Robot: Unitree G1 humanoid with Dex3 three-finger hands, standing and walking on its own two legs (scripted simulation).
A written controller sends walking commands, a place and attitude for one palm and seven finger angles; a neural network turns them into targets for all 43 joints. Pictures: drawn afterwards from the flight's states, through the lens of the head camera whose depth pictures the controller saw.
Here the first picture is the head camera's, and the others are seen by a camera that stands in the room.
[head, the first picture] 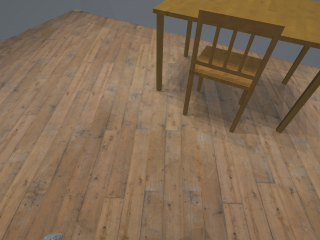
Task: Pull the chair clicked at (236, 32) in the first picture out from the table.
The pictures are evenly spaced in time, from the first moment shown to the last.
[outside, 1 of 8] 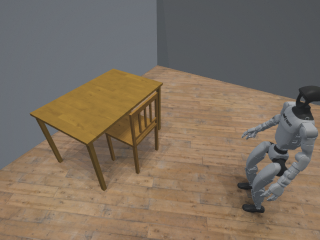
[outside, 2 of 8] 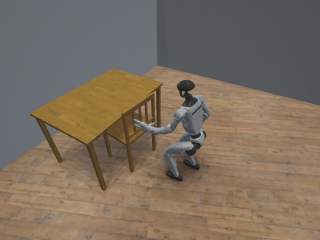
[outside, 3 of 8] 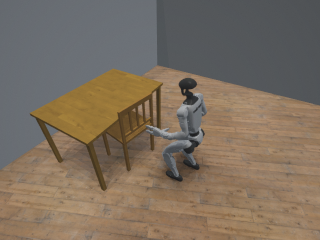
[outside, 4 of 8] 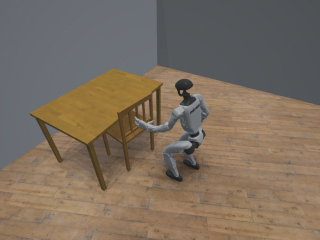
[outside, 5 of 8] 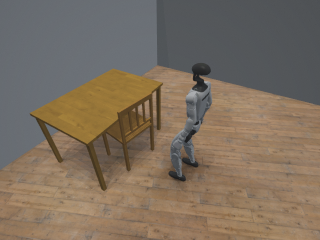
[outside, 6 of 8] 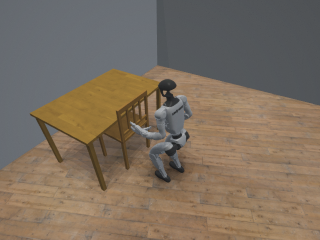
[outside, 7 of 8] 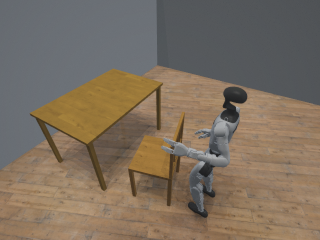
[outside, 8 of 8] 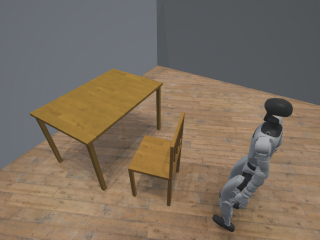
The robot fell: no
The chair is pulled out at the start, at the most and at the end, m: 0.00 0.46 0.44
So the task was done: yes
